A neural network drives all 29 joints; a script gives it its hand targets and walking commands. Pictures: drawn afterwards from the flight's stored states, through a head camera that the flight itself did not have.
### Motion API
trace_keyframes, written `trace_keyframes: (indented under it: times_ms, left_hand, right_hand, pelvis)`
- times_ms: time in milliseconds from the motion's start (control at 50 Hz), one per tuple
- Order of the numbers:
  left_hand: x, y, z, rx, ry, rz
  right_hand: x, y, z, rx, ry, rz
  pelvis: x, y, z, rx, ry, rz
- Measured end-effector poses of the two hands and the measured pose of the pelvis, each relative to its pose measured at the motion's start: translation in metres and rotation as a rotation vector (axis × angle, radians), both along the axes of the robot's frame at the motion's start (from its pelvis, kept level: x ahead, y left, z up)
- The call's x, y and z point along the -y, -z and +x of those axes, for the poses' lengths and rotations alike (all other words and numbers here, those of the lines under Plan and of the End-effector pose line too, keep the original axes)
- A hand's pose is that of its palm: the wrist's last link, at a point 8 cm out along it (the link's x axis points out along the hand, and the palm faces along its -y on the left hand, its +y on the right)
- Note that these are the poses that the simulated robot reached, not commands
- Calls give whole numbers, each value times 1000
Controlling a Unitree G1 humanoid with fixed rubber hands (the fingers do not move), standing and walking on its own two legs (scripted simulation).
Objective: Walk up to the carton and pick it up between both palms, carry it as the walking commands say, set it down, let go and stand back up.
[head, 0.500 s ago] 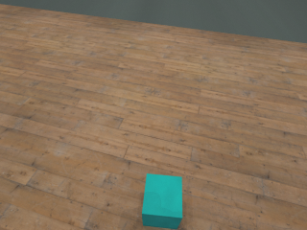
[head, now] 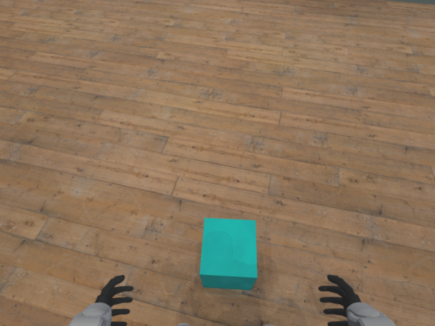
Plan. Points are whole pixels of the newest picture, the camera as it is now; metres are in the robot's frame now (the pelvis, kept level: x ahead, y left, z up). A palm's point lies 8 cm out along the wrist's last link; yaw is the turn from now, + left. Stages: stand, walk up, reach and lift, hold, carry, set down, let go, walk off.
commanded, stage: reach and lift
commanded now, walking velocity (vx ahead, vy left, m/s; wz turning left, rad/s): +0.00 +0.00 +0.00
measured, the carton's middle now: (228, 255) +0.42 -0.01 -0.63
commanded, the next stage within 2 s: none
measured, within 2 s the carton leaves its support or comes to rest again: neither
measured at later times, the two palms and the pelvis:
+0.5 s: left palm (131, 290) +0.21 +0.21 -0.16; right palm (330, 285) +0.22 -0.22 -0.15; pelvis -0.07 -0.01 -0.06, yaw +0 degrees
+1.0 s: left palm (157, 227) +0.36 +0.18 -0.19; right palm (310, 226) +0.37 -0.21 -0.18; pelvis -0.07 +0.00 -0.09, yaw +0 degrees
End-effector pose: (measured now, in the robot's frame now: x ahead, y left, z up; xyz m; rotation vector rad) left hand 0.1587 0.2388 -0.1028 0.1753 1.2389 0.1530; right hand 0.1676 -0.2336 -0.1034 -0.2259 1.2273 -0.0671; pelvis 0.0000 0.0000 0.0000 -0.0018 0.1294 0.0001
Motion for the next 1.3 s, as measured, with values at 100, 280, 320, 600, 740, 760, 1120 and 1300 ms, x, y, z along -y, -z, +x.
trace_keyframes:
  times_ms: [100, 280, 320, 600, 740, 760, 1120, 1300]
  left_hand:
    - [12, 18, -18, 16, -10, -28]
    - [23, 42, -3, 127, 0, -41]
    - [25, 44, 3, 147, 3, -44]
    - [37, 56, 84, 272, 12, -50]
    - [46, 65, 127, 341, 1, -53]
    - [47, 67, 133, 353, -1, -53]
    - [63, 92, 237, 564, -13, -63]
    - [71, 103, 264, 617, -3, -74]
  right_hand:
    - [-3, 14, -7, 42, 3, 22]
    - [-9, 38, 12, 150, 22, 45]
    - [-11, 39, 19, 170, 20, 47]
    - [-17, 52, 87, 268, 41, 51]
    - [-19, 61, 130, 336, 52, 63]
    - [-19, 63, 136, 347, 53, 66]
    - [-24, 87, 234, 564, 72, 103]
    - [-30, 99, 261, 614, 52, 106]
  pelvis:
    - [4, 10, -4, -60, -2, 3]
    - [7, 38, -32, -121, -4, 3]
    - [8, 42, -39, -119, -3, 3]
    - [5, 65, -78, -179, -3, 0]
    - [2, 73, -83, -276, 0, 5]
    - [2, 74, -82, -291, 0, 6]
    - [4, 91, -65, -548, 4, 8]
    - [6, 95, -58, -649, 5, 6]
